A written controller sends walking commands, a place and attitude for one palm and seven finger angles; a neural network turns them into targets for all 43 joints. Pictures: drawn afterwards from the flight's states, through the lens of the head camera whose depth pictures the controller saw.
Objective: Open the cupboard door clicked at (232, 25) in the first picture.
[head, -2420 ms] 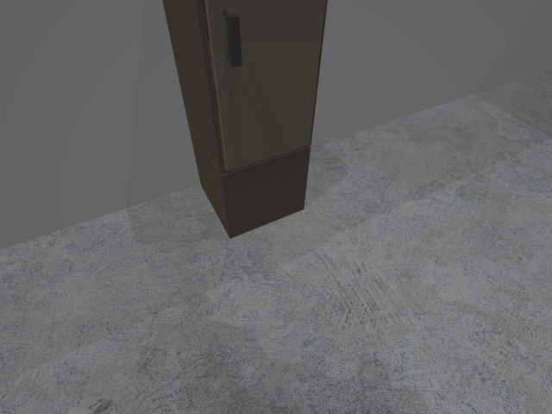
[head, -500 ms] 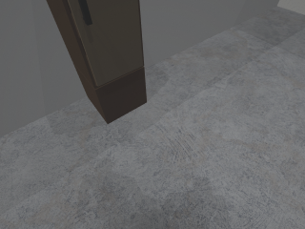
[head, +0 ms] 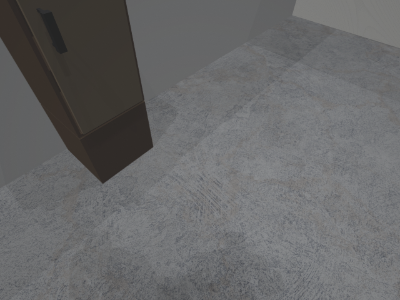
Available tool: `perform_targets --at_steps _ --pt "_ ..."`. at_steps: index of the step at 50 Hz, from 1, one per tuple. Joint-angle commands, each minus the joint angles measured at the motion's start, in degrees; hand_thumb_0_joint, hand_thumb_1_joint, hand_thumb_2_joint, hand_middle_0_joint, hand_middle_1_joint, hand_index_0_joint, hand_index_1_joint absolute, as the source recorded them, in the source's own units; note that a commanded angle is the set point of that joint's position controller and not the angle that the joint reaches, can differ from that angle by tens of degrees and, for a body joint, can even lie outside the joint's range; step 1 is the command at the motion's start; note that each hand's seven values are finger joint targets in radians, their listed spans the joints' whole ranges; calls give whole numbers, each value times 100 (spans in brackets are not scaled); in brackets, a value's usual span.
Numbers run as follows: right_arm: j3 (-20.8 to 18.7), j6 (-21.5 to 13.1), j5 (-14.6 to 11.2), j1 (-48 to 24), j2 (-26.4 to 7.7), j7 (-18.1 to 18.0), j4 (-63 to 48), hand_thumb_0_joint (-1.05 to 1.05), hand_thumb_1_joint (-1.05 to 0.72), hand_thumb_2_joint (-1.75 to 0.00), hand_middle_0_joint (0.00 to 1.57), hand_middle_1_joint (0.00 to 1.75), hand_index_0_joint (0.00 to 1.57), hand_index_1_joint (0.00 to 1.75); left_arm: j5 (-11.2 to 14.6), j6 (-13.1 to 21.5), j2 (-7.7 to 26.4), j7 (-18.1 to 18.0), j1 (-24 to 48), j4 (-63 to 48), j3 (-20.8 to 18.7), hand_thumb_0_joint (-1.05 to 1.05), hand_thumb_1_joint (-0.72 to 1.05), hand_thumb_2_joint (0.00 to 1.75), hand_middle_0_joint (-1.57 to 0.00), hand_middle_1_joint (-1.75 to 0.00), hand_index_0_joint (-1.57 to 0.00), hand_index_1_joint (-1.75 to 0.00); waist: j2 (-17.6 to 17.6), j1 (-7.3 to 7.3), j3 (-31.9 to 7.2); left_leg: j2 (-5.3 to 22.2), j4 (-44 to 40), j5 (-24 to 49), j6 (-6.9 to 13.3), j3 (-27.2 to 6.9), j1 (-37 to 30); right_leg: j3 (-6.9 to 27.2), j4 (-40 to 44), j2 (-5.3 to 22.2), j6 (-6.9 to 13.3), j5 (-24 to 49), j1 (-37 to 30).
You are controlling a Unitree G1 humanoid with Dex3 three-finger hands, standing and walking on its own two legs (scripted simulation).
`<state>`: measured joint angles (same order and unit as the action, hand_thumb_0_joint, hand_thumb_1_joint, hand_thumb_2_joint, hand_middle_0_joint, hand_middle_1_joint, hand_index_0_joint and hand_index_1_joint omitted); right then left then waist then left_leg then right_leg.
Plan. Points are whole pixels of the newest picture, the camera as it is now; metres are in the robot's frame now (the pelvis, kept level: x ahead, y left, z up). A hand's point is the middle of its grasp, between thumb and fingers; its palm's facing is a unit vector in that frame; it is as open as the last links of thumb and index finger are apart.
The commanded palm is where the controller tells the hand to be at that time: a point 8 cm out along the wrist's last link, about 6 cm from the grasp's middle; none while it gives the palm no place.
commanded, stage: walk to a spot facing it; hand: left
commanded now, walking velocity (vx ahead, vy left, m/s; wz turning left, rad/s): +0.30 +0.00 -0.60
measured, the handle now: (51, 30) +0.81 +0.59 +0.12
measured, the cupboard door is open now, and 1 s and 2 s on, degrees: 0 0 0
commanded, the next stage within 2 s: turn to face it in 1.62 s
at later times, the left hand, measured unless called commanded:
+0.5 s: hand (140, 249) +0.26 +0.19 -0.19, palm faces -0.33 -0.93 -0.12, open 7.4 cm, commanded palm none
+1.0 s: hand (178, 182) +0.47 +0.12 -0.17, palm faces -0.48 -0.84 -0.23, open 7.3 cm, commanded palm none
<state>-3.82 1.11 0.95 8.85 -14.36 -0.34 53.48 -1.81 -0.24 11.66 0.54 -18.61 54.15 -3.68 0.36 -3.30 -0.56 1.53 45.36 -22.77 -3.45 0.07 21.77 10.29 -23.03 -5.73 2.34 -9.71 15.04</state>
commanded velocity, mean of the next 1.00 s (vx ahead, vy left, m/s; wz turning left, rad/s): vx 0.33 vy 0.00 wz -0.53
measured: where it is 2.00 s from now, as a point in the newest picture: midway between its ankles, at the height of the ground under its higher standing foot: (246, 232)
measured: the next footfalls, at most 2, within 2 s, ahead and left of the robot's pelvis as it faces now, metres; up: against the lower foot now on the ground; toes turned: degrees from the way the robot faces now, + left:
left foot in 0.08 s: +0.04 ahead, +0.13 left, +0.00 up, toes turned -2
right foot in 0.64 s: +0.28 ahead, -0.10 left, +0.00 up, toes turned -33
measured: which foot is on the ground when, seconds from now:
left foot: up 0.00-0.06, down 0.08-0.64, up 0.66-1.00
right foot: down 0.00-0.08, up 0.10-0.62, down 0.64-1.00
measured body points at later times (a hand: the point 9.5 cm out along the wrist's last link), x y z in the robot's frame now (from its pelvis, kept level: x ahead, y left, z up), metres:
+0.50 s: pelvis +0.13 +0.04 -0.01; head +0.17 +0.06 +0.44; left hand +0.28 +0.24 -0.18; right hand -0.05 -0.12 -0.14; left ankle +0.00 +0.13 -0.74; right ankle +0.17 -0.11 -0.67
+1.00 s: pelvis +0.35 -0.03 -0.01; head +0.37 -0.05 +0.44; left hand +0.50 +0.17 -0.15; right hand +0.33 -0.29 -0.14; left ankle +0.52 +0.06 -0.71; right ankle +0.24 -0.08 -0.74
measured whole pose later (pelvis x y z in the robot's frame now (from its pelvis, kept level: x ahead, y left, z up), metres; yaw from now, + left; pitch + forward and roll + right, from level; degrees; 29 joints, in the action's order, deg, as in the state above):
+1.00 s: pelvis +0.35 -0.03 -0.01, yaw -34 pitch +2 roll -1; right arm -2.6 -2.5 1.3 7.0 -9.6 0.6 51.5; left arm -1.7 3.2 11.3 0.3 -17.2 57.6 -3.9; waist -1.1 -1.4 2.0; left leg 9.1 45.6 -11.6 -4.1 2.7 32.7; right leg -0.1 -25.9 -3.3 3.0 -19.0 8.4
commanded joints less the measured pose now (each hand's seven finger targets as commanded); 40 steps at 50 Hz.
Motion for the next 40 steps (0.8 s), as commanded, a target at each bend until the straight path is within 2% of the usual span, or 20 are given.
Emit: perform_targets --at_steps 1,2,3,4,5,7,9,11,16,23,26,28,29,30,31,32,33,34,36,40 --pt "-52 -322 -49 459 -347 -49 -430 0 -90 -90 20 30 20 30 39 54 1210 -39 366 -513 -306 0 90 90 -20 -30 -20 -30 916 398 -175 -210 -1810 402 192 92 -1396 1652 513 1062 623 -1489 643" --pt "-89 -373 -67 955 -520 -119 -267 0 -90 -90 20 30 20 30 63 48 1036 -16 511 -586 -270 0 90 90 -20 -30 -20 -30 453 612 -306 25 -2431 507 241 -20 -2542 1279 -43 690 359 -1661 1410" --pt "-186 -410 -28 1352 -1029 -175 -165 0 -90 -90 20 30 20 30 108 48 686 43 492 -670 -194 0 90 90 -20 -30 -20 -30 -969 831 -445 1220 -3084 -633 435 -1258 -3432 453 -1313 83 78 -2087 2445" --pt "-267 -386 -21 1493 -1432 -164 -245 0 -90 -90 20 30 20 30 98 92 544 85 647 -822 -192 0 90 90 -20 -30 -20 -30 -1944 874 -145 2477 -3665 -1752 796 -2788 -3109 -406 -2618 46 -197 -2307 3177" --pt "-210 -368 16 1252 -1365 -159 -367 0 -90 -90 20 30 20 30 31 91 755 118 917 -911 -265 0 90 90 -20 -30 -20 -30 -1226 797 476 2826 -3980 -2127 1161 -2991 -2065 -444 -3316 498 -275 -1944 3135" --pt "-34 -437 29 679 -760 -145 -408 0 -90 -90 20 30 20 30 -62 12 791 216 596 -570 -356 0 90 90 -20 -30 -20 -30 -677 327 918 1996 -4013 -1399 708 -1856 -1244 -606 -4079 643 -353 -935 2765" --pt "73 -529 -11 689 -500 -167 -347 0 -90 -90 20 30 20 30 -58 -52 583 279 281 -353 -304 0 90 90 -20 -30 -20 -30 -702 155 932 1462 -3843 -88 272 -767 -1168 -729 -4475 705 -407 -187 2602" --pt "103 -590 -21 1119 -373 -197 -162 0 -90 -90 20 30 20 30 -64 -94 398 255 183 -291 -270 0 90 90 -20 -30 -20 -30 -864 167 824 1234 -3556 1347 36 -144 -1498 -802 -4763 660 -423 93 2675" --pt "186 -654 -31 1916 -168 -260 220 0 -90 -90 20 30 20 30 -36 -153 270 228 593 -327 -201 0 90 90 -20 -30 -20 -30 -709 315 825 1340 -3193 3419 -31 357 -2098 -993 -5083 754 -427 288 3231" --pt "201 -642 57 2624 -82 -290 675 0 -90 -90 20 30 20 30 -3 -70 31 307 1827 -586 -31 0 90 90 -20 -30 -20 -30 -672 672 1087 1546 -3056 4622 538 882 -3064 -1802 -3273 808 -233 -44 3375" --pt "135 -587 49 2573 -240 -280 735 0 -90 -90 20 30 20 30 18 -2 39 284 1725 -545 -3 0 90 90 -20 -30 -20 -30 -829 504 789 1509 -2337 6673 532 1491 -3145 -2356 -2034 378 28 -440 2231" --pt "44 -579 7 2371 -484 -254 697 0 -90 -90 20 30 20 30 11 69 231 222 1041 -341 -75 0 90 90 -20 -30 -20 -30 -1055 173 271 1627 -1401 7898 529 1660 -3128 -2407 -1700 142 258 -556 1247" --pt "24 -569 -8 2328 -518 -234 638 0 -90 -90 20 30 20 30 -6 105 404 180 609 -210 -126 0 90 90 -20 -30 -20 -30 -1057 -13 0 1618 -671 7891 458 1648 -2743 -2388 -1464 53 359 -574 404" --pt "36 -566 -37 2050 -525 -202 531 0 -90 -90 20 30 20 30 -28 167 595 154 -107 -12 -211 0 90 90 -20 -30 -20 -30 -1079 -400 -293 1612 385 6943 382 1677 -1859 -2209 -1060 184 499 -238 -934" --pt "72 -558 -134 1898 -316 -131 399 0 -90 -90 20 30 20 30 -30 202 1053 113 -794 167 -315 0 90 90 -20 -30 -20 -30 -235 -732 -779 1284 2181 3802 291 1722 -313 -937 -727 1234 978 126 -2568" --pt "92 -602 -175 1818 50 -129 157 0 -90 -90 20 30 20 30 82 234 1457 34 -1146 207 -374 0 90 90 -20 -30 -20 -30 621 -617 -1350 302 4113 -940 26 1235 1263 2145 -174 2806 1765 746 -3360" --pt "30 -590 -124 1325 -99 -135 -21 0 -90 -90 20 30 20 30 188 188 1578 -31 -880 147 -417 0 90 90 -20 -30 -20 -30 155 -532 -990 385 4413 -759 232 339 1739 2425 500 2955 1908 153 -2937" --pt "-16 -588 -48 1126 -113 -94 -70 0 -90 -90 20 30 20 30 185 183 1303 -70 -429 42 -361 0 90 90 -20 -30 -20 -30 -293 -345 -100 683 4165 -7 291 108 1884 1563 652 2727 1541 163 -2052" --pt "25 -444 13 1251 29 -79 29 0 -90 -90 20 30 20 30 152 268 920 -95 271 -99 -214 0 90 90 -20 -30 -20 -30 -330 206 320 988 3543 359 154 6 1351 1049 941 2455 1075 -313 -449" --pt "14 -235 46 1526 265 -33 119 0 -90 -90 20 30 20 30 32 403 739 -83 561 -64 -142 0 90 90 -20 -30 -20 -30 -97 676 625 960 2262 616 13 201 653 -85 1120 1733 970 19 1016"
